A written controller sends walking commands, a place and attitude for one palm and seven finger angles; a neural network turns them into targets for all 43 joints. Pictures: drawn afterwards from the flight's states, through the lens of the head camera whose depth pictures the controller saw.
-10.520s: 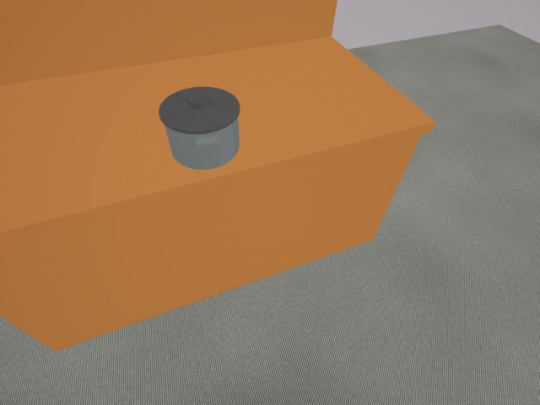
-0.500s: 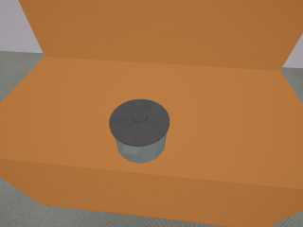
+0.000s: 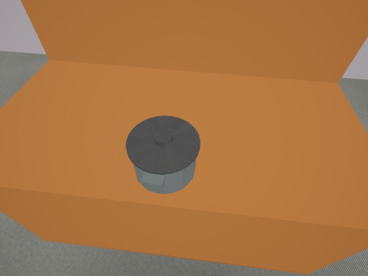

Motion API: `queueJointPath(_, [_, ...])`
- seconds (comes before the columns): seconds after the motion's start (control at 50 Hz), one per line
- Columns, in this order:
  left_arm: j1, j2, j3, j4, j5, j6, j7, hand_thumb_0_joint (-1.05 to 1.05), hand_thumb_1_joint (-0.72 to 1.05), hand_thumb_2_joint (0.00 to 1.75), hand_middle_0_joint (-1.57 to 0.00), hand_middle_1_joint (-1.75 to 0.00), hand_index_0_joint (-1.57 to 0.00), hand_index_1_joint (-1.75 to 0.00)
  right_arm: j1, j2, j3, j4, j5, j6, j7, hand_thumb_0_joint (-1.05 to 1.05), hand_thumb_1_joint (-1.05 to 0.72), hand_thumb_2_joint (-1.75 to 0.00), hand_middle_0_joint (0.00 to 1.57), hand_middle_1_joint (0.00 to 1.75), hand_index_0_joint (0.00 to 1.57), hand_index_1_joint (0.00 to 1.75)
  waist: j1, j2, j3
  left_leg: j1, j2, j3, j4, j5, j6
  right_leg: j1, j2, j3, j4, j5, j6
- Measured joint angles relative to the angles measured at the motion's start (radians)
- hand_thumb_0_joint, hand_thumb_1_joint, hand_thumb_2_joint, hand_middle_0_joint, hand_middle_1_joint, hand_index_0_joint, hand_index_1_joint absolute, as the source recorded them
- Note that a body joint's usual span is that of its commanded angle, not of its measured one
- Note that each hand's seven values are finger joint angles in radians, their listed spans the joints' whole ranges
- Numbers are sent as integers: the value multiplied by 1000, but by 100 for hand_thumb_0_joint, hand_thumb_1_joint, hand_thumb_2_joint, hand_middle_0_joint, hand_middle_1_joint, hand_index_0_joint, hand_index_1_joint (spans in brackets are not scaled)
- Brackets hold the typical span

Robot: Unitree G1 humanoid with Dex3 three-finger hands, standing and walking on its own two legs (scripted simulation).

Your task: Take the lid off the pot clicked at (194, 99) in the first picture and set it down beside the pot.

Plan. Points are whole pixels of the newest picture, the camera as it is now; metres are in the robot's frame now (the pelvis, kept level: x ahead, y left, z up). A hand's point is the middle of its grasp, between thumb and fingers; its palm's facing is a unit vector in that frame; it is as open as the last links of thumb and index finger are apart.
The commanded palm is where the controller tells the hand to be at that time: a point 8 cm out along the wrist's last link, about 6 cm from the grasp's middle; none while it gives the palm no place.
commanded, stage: lift the closed hand beside the body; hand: left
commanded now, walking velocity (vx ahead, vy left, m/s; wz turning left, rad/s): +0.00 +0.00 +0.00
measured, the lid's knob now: (163, 136) +0.43 +0.09 +0.05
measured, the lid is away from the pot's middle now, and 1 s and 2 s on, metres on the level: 0.00 0.00 0.00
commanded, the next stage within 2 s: raise the hand higher, near the body in 0.64 s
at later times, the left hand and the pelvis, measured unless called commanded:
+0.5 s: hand out of the picture +0.10 +0.20 -0.08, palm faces +0.23 -0.93 -0.29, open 3.7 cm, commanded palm +0.06 +0.24 -0.04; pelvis -0.02 -0.02 -0.01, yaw +2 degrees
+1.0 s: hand out of the picture +0.12 +0.22 -0.02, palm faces +0.25 -0.91 -0.33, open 3.1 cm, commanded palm +0.07 +0.26 +0.02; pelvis +0.00 +0.00 +0.00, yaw +2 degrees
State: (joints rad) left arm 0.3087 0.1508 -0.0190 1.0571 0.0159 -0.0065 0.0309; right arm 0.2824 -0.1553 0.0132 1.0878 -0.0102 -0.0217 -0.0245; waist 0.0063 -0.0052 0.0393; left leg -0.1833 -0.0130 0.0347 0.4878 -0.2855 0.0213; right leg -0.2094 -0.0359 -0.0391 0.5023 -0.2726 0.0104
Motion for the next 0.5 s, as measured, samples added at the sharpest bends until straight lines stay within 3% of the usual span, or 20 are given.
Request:
queueJointPath(0.04, [-1, -3, -1, 5, 2, -6, 6, 0, 91, 90, -20, -30, -20, -30, -1, -1, 0, 0, 1, 5, 2, 1, -92, -90, 20, 30, 20, 30, 0, 6, 2, -11, 8, -4, 12, -3, -4, -3, 8, -4, -3, 3, -2])
queueJointPath(0.06, [29, 2, -9, -102, -19, 33, 17, 1, 91, 90, -21, -30, -21, -30, 16, -5, 3, -34, 17, -6, 2, 1, -93, -90, 20, 30, 20, 30, 6, 6, 9, -13, 11, -4, 20, -7, -6, -4, 10, -4, 0, 3, -3])
queueJointPath(0.12, [128, 45, -16, -487, -45, 59, 80, 3, 95, 89, -23, -32, -23, -32, 71, -34, 12, -116, 61, -130, -25, 2, -94, -90, 20, 30, 20, 30, 25, 17, -6, -7, 6, -11, 17, -6, -10, 2, 6, -11, 5, -3, -7])
queueJointPath(0.18, [109, 50, -6, -647, -34, 42, 113, 3, 95, 90, -29, -39, -29, -39, 38, -76, 3, -166, 58, -190, -27, 2, -93, -90, 20, 30, 20, 30, 6, 49, -34, 7, -2, -26, 8, 1, -6, 23, -3, -26, -4, -2, -4])
queueJointPath(0.28, [78, 10, 57, -640, -17, 5, 58, 1, 93, 90, -43, -55, -43, -55, -106, -78, -38, -299, 42, -160, 8, 2, -92, -90, 20, 30, 20, 30, -26, 45, -68, -35, 2, -10, 32, 2, -12, -40, 0, -9, 48, -12, -11])
queueJointPath(0.32, [128, 6, 71, -708, -24, 1, 35, 1, 92, 90, -51, -63, -51, -63, -134, -69, -41, -370, 42, -157, 6, 2, -92, -90, 20, 30, 20, 30, -19, 25, -56, -39, 10, -8, 39, 0, -18, -46, 7, -8, 57, -14, -18])
queueJointPath(0.4, [203, 28, 86, -837, -32, -20, 36, 1, 91, 90, -67, -81, -67, -81, -102, -81, -39, -458, 36, -152, -18, 1, -91, -90, 20, 30, 23, 32, 21, 1, -30, -44, 21, -33, 52, -1, -29, -33, 18, -33, 49, -11, -29])
queueJointPath(0.5, [175, 56, 99, -811, -30, -20, 45, 1, 90, 90, -88, -104, -89, -104, -87, -98, -28, -481, 32, -145, -38, 1, -91, -90, 20, 30, 23, 32, 30, 18, 10, -80, 29, -57, 88, -6, -32, -47, 26, -57, 53, -6, -35])
